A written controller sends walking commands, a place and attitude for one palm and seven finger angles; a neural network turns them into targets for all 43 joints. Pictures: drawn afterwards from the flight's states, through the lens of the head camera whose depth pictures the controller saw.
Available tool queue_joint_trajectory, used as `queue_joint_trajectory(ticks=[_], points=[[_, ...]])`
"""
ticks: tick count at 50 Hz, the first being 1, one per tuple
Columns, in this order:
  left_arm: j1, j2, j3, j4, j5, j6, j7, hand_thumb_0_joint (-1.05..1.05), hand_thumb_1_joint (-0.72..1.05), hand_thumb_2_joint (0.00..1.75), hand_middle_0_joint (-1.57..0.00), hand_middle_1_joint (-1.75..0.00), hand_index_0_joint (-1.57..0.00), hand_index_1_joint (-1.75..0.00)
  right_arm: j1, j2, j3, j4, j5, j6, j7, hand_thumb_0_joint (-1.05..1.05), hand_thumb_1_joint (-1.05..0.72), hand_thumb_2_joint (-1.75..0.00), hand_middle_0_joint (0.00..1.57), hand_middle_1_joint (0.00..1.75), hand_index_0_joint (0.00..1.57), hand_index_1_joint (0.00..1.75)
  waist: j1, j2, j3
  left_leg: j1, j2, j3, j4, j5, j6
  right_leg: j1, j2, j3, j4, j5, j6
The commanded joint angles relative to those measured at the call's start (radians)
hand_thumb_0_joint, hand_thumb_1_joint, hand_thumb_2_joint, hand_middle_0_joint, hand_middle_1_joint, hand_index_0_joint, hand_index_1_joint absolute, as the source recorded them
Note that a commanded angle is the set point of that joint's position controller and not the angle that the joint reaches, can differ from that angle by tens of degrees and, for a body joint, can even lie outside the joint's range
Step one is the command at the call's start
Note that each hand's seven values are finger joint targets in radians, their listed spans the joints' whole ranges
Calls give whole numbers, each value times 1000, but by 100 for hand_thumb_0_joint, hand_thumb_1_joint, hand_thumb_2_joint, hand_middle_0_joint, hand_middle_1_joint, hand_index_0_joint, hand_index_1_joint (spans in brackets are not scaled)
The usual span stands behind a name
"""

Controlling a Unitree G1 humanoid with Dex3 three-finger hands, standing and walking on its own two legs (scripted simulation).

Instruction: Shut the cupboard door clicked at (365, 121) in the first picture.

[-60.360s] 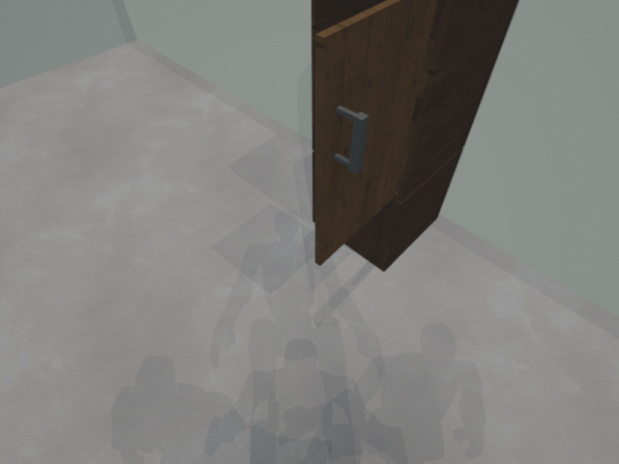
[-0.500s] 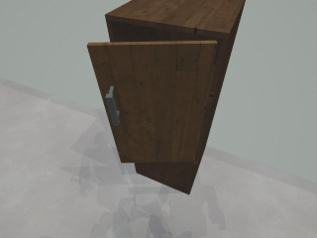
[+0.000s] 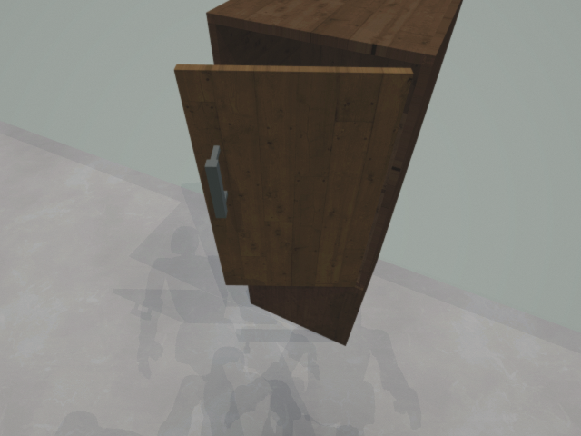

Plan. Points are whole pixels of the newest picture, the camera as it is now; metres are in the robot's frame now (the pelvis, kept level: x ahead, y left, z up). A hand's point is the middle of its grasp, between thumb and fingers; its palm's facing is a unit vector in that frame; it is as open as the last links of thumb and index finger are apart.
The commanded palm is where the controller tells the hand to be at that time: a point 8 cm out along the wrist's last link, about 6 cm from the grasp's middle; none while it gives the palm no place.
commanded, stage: look again from close up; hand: left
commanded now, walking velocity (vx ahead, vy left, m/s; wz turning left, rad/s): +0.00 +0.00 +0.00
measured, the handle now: (218, 182) +0.52 +0.16 +0.05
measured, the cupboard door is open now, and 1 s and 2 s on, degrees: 25 25 25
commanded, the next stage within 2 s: shuffle to correct the standing spot in 0.38 s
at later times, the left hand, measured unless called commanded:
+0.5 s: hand out of the picture +0.06 +0.19 -0.17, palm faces -0.01 -0.97 -0.25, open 7.4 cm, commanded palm none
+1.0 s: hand out of the picture +0.03 +0.12 -0.17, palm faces +0.03 -0.98 -0.18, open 7.4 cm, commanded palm none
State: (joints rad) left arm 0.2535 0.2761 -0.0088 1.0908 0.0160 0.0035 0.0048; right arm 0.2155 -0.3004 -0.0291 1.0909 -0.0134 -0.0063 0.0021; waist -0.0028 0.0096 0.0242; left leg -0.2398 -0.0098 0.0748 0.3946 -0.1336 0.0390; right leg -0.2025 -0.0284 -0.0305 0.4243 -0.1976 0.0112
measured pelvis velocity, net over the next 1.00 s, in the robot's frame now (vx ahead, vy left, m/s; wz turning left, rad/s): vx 0.06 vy -0.03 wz -0.02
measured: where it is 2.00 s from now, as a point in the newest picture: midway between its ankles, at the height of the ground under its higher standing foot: outside the picture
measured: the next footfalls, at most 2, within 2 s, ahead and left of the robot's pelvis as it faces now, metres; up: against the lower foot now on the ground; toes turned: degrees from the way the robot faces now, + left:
none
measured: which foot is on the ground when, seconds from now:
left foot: down 0.00-1.00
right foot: down 0.00-1.00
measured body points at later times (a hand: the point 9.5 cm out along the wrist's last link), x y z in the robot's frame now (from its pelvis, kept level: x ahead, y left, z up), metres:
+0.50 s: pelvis +0.02 -0.01 +0.00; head +0.04 -0.01 +0.45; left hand +0.06 +0.24 -0.15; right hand +0.07 -0.26 -0.15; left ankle +0.05 +0.09 -0.74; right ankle +0.02 -0.13 -0.74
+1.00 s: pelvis +0.06 -0.03 +0.00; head +0.08 -0.04 +0.45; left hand +0.03 +0.18 -0.16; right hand +0.05 -0.25 -0.17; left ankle +0.05 +0.09 -0.74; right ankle +0.02 -0.13 -0.74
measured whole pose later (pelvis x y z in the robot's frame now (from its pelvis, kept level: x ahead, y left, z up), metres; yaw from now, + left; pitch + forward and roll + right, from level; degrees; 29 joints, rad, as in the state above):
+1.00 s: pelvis +0.06 -0.03 +0.00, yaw -1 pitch +0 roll +1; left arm 0.33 0.11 -0.01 1.10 0.01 0.00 0.05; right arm 0.26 -0.13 -0.02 1.15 0.00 0.01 -0.04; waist 0.01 0.01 0.05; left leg -0.18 0.03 0.07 0.43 -0.23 -0.01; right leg -0.15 0.01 -0.03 0.45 -0.29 -0.03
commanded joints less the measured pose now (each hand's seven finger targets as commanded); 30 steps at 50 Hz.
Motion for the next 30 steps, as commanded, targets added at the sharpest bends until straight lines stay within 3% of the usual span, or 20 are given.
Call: queue_joint_trajectory(ticks=[1,14,24,27,30], points=[[-22,164,29,-44,4,-28,13,0,90,90,-20,-30,-20,-30,-29,-152,-23,-43,2,-27,-12,0,-90,-90,20,30,20,30,0,-2,19,15,130,-173,-138,-205,-3,-51,-92,103,-116,-127,-41],[-28,121,23,-33,1,-31,22,0,90,90,-20,-30,-20,-30,-37,-98,-5,-14,5,-27,-15,0,-90,-90,20,30,20,30,2,-18,-26,87,131,-141,-101,31,-11,7,-100,89,-118,24,-30],[-7,80,17,-26,-1,-31,28,0,90,90,-20,-30,-20,-30,-24,-49,2,4,5,-21,-18,0,-90,-90,20,30,20,30,2,-22,-27,108,127,-127,-94,77,-19,22,-101,84,-125,67,-25],[38,18,6,0,-2,-25,28,0,90,90,-20,-30,-20,-30,14,10,14,28,1,-13,-19,0,-90,-90,20,30,20,30,0,-37,-25,115,127,-115,-90,-13,-26,18,-86,69,-129,-22,-17],[60,10,12,5,2,-13,23,0,90,90,-20,-30,-20,-30,35,4,7,34,-4,-6,-22,0,-90,-90,20,30,20,30,-2,-9,34,73,132,-126,-98,-188,-19,-30,-68,62,-93,-143,-27]])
